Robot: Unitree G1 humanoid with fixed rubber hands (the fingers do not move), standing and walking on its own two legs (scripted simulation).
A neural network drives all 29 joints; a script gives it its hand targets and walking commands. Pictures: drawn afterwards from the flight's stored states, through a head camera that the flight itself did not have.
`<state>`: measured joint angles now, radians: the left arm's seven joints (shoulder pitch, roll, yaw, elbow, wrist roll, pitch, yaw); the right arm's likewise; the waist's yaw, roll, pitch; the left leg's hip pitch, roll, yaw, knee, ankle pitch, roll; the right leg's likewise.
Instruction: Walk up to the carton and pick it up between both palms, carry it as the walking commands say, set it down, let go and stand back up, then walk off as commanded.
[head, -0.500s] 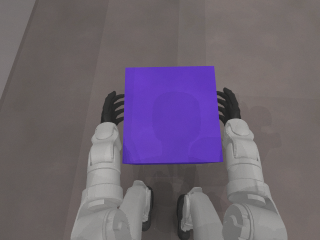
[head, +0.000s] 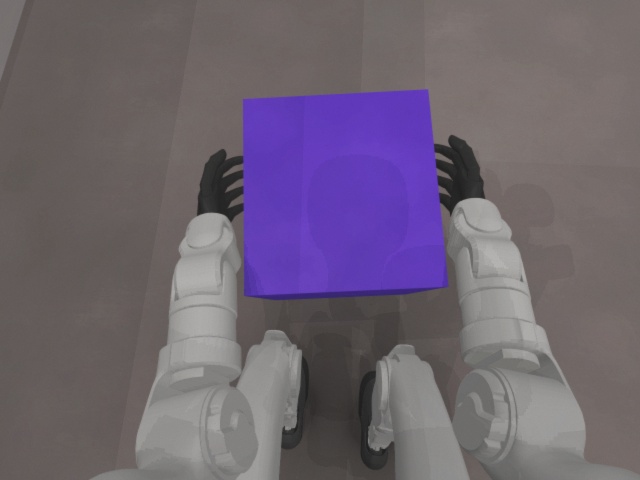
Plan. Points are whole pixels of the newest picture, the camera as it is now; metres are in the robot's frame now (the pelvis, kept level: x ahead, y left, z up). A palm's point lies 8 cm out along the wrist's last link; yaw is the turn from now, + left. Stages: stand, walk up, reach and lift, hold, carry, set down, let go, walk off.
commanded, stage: set down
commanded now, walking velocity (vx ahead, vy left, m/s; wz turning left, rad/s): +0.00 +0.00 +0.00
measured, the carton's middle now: (338, 213) +0.45 +0.02 -0.14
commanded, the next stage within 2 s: none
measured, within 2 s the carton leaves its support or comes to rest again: neither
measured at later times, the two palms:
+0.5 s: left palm (235, 217) +0.44 +0.18 -0.15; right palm (442, 205) +0.48 -0.13 -0.15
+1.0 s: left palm (247, 221) +0.46 +0.18 -0.24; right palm (425, 206) +0.51 -0.12 -0.24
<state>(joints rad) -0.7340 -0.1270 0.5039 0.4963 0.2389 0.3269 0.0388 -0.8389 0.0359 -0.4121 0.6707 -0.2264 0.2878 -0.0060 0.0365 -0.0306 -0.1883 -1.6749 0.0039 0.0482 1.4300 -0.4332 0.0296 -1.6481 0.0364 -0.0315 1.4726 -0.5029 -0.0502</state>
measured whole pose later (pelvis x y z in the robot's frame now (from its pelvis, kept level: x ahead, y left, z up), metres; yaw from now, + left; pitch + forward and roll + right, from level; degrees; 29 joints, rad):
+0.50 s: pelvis -0.02 +0.00 -0.07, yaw -1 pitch +43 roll +1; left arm -0.94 -0.06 0.54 0.58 0.22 0.33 0.05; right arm -1.05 -0.04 -0.40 0.76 -0.20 0.30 -0.04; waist 0.05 -0.03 -0.12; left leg -1.95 0.01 0.04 1.67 -0.47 0.02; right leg -1.93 0.05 -0.04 1.72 -0.54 -0.06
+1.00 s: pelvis -0.03 +0.00 -0.13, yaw -1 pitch +44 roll +2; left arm -1.08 0.00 0.54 0.61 0.18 0.32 0.06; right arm -1.24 -0.12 -0.33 0.83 -0.15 0.30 -0.06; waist 0.06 -0.03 0.01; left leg -2.15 -0.01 0.03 1.88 -0.50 0.00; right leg -2.13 0.06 -0.04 1.92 -0.56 -0.06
